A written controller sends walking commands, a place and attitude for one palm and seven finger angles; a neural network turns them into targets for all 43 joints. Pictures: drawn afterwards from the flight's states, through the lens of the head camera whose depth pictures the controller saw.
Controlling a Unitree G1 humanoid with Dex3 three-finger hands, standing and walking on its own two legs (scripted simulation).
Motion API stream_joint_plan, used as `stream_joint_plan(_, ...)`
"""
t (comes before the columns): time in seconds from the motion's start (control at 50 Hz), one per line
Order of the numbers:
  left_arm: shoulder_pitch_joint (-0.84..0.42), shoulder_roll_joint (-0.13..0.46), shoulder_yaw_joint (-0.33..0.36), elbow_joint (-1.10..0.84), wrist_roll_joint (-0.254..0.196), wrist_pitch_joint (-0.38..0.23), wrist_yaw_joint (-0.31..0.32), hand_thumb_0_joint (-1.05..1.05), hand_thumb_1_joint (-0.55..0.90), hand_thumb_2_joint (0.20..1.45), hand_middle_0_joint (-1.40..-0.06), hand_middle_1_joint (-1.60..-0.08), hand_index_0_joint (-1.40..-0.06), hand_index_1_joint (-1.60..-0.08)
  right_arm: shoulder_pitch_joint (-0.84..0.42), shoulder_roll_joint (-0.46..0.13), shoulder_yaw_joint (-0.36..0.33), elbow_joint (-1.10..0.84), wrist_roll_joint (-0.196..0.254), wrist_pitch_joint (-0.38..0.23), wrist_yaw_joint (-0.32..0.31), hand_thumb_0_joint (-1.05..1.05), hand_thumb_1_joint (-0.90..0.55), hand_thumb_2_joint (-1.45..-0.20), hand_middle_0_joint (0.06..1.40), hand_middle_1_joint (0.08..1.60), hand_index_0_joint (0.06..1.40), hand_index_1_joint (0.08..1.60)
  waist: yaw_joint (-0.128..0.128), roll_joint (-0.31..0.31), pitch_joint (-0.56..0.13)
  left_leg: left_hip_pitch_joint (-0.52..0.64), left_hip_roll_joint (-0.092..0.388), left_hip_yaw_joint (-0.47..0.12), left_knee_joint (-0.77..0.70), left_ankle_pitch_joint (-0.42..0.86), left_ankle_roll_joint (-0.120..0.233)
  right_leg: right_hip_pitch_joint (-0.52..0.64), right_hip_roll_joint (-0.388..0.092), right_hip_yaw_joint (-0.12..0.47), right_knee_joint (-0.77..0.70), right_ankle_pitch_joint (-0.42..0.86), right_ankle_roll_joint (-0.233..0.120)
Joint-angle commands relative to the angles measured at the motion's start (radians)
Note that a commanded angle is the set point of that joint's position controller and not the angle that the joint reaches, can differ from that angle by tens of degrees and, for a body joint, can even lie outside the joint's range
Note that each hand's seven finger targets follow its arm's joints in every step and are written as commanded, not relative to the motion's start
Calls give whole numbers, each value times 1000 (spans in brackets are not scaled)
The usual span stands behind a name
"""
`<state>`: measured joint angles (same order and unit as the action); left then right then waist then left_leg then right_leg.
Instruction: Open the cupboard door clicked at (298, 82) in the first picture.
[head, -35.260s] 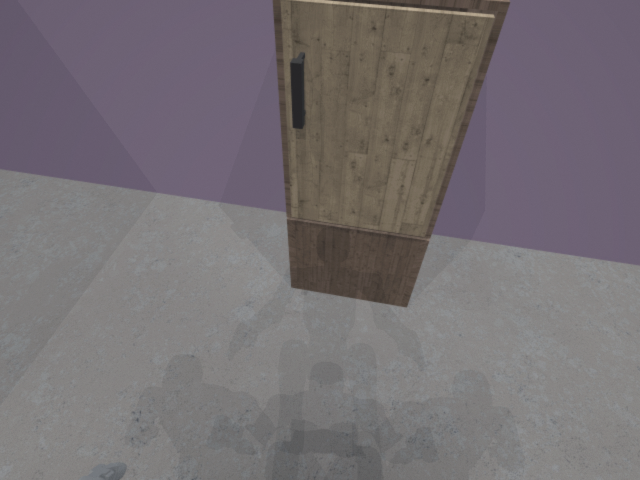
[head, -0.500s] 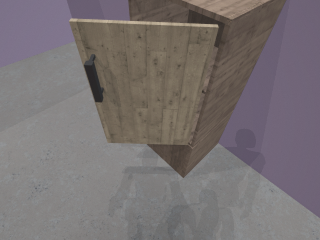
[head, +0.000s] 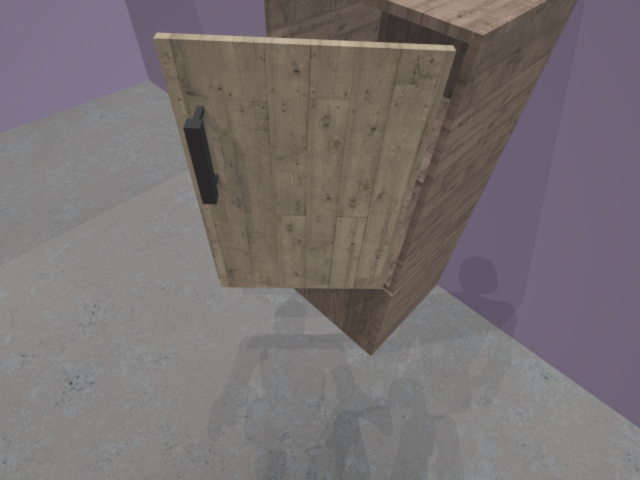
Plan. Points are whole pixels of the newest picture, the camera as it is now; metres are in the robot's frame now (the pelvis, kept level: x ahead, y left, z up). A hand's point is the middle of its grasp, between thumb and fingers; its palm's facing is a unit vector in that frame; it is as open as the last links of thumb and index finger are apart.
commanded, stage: come to a stop and stand still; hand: left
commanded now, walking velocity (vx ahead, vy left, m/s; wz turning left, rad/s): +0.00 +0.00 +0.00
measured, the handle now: (205, 156) +0.56 +0.22 +0.08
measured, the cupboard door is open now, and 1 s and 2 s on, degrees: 45 45 45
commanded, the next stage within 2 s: look again from close up in 1.08 s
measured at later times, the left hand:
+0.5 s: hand out of the picture +0.00 +0.21 -0.14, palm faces +0.00 -0.95 -0.30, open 7.4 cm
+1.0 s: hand out of the picture +0.02 +0.18 -0.14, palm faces -0.01 -0.96 -0.28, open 7.4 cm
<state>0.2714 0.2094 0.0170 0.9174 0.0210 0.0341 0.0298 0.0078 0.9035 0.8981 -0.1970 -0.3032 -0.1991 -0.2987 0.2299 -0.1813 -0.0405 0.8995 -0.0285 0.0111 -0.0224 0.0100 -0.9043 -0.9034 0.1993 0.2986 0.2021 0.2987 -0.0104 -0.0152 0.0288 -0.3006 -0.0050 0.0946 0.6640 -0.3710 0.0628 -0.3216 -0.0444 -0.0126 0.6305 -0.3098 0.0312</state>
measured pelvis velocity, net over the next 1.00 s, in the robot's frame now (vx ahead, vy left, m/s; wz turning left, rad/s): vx -0.03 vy -0.03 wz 0.01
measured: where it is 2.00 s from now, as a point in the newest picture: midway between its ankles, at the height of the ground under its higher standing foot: outside the picture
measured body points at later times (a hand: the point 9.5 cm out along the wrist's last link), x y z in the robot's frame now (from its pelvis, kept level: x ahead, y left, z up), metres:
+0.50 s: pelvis -0.04 -0.01 +0.01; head -0.04 -0.02 +0.46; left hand +0.00 +0.26 -0.12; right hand +0.01 -0.29 -0.13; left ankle -0.01 +0.08 -0.72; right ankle +0.01 -0.15 -0.72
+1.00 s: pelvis -0.03 -0.03 +0.02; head -0.03 -0.04 +0.47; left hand +0.02 +0.23 -0.12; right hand -0.01 -0.29 -0.13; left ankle -0.01 +0.08 -0.72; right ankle +0.01 -0.15 -0.72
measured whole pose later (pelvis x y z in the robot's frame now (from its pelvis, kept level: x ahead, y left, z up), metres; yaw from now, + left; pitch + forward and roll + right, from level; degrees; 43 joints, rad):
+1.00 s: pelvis -0.03 -0.03 +0.02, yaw +1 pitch -2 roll +0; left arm 0.21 0.24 -0.01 1.06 0.01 -0.01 0.02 0.01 0.90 0.90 -0.20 -0.30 -0.20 -0.30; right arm 0.23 -0.25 -0.01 1.12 -0.02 -0.01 0.01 0.01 -0.90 -0.90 0.20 0.30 0.20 0.30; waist -0.02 0.01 0.03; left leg -0.17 0.00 0.07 0.38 -0.17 0.01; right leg -0.20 -0.02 -0.04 0.39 -0.15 0.00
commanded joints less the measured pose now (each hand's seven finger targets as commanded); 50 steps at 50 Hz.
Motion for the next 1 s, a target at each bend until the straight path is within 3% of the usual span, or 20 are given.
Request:
stream_joint_plan(0.0,29,86,20,-104,7,-19,8,0,900,900,-200,-300,-200,-300,61,-167,-43,-89,3,-29,-15,0,-900,-900,200,300,200,300,-10,72,-53,59,183,-187,-199,497,21,-11,18,-15,22,124,-51)
stream_joint_plan(0.02,36,84,18,-101,7,-20,6,0,900,900,-200,-300,-200,-300,46,-169,-39,-89,2,-32,-13,0,-900,-900,200,300,200,300,2,110,-46,67,186,-184,-210,504,33,-5,20,-10,7,69,-48)
stream_joint_plan(0.04,48,93,20,-97,5,-19,5,0,900,900,-200,-300,-200,-300,34,-172,-40,-92,3,-31,-12,0,-900,-900,200,300,200,300,5,109,-30,45,187,-183,-222,447,34,4,17,-7,-5,60,-47)
stream_joint_plan(0.1,62,116,25,-84,7,-24,1,0,900,900,-200,-300,-200,-300,2,-187,-43,-92,4,-29,-6,0,-900,-900,200,300,200,300,12,66,10,-13,160,-176,-264,200,19,30,3,18,-55,100,-56)
stream_joint_plan(0.16,43,141,29,-75,6,-35,0,0,900,900,-200,-300,-200,-300,-9,-194,-41,-77,5,-31,3,0,-900,-900,200,300,200,300,6,25,21,-14,128,-166,-294,62,8,34,-16,54,-101,112,-66)
stream_joint_plan(0.26,26,176,31,-50,6,-48,-1,0,900,900,-200,-300,-200,-300,-26,-217,-43,-41,9,-34,12,0,-900,-900,200,300,200,300,5,2,28,-9,119,-170,-340,-48,3,40,-36,77,-169,62,-68)
stream_joint_plan(0.3,13,191,32,-41,6,-54,-2,0,900,900,-200,-300,-200,-300,-21,-230,-43,-24,9,-35,14,0,-900,-900,200,300,200,300,0,-17,21,10,113,-166,-341,-43,-1,34,-46,92,-198,33,-71)
stream_joint_plan(0.38,-1,209,32,-14,4,-60,-4,0,900,900,-200,-300,-200,-300,-25,-245,-37,11,9,-41,15,0,-900,-900,200,300,200,300,0,9,-1,33,113,-170,-358,-33,-5,46,-58,100,-232,15,-72)
stream_joint_plan(0.6,-46,239,20,57,-1,-63,-7,0,900,900,-200,-300,-200,-300,-14,-273,-21,104,11,-43,18,0,-900,-900,200,300,200,300,0,23,15,44,115,-162,-392,-4,-27,77,-77,113,-303,-3,-69)
stream_joint_plan(0.82,-64,221,10,93,-4,-65,-2,0,900,900,-200,-300,-200,-300,5,-242,-4,158,13,-36,18,0,-900,-900,200,300,200,300,-5,-18,15,88,109,-137,-379,98,-42,95,-85,115,-349,21,-63)
stream_joint_plan(0.98,-46,184,5,106,-7,-68,3,0,900,900,-200,-300,-200,-300,11,-206,4,178,16,-35,14,0,-900,-900,200,300,200,300,-4,-6,-1,113,112,-130,-375,172,-49,126,-84,102,-347,104,-58)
